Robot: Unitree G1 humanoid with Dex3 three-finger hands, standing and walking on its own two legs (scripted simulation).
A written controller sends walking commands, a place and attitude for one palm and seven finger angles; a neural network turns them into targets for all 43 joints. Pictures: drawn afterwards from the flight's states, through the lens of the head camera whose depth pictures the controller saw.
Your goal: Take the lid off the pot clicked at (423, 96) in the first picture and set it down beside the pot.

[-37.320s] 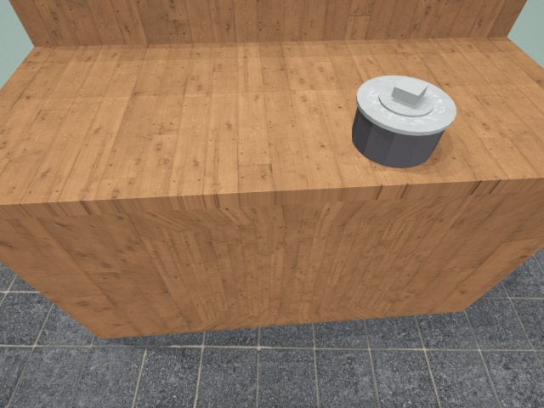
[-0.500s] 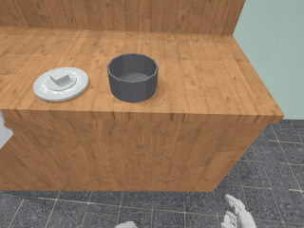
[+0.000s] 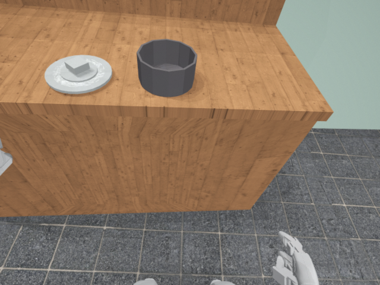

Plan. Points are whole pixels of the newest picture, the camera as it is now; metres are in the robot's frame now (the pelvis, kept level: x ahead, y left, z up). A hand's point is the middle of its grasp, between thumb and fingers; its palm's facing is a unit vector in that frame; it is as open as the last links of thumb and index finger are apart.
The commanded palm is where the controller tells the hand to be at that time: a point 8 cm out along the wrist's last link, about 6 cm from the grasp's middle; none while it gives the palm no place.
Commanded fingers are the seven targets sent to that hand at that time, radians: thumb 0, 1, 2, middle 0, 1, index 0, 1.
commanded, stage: stop stepping back and stand still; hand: left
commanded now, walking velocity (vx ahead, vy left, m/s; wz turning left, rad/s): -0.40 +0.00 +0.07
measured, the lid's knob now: (77, 65) +0.64 +0.34 +0.08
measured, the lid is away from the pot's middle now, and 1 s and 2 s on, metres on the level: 0.25 0.25 0.25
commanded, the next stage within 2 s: let the arm hang, fingers relaxed in 1.02 s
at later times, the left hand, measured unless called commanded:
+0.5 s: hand out of the picture +0.09 +0.27 +0.25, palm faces +0.48 -0.83 -0.28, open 7.4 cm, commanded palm +0.01 +0.30 +0.26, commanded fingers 0.00 0.90 0.90 -0.20 -0.30 -0.20 -0.30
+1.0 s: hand out of the picture +0.13 +0.26 -0.05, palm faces +0.13 -0.95 -0.30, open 7.4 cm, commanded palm none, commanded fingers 0.00 0.90 0.90 -0.20 -0.30 -0.20 -0.30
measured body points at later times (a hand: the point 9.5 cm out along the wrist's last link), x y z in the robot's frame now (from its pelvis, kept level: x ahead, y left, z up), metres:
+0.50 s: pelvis -0.12 +0.02 +0.00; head -0.15 +0.04 +0.45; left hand +0.06 +0.31 +0.26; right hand +0.02 -0.23 -0.07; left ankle -0.08 +0.13 -0.73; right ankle -0.12 -0.10 -0.71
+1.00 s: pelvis -0.10 +0.04 +0.00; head -0.10 +0.03 +0.45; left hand +0.12 +0.31 -0.03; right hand +0.03 -0.20 -0.11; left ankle -0.08 +0.15 -0.73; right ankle -0.10 -0.09 -0.68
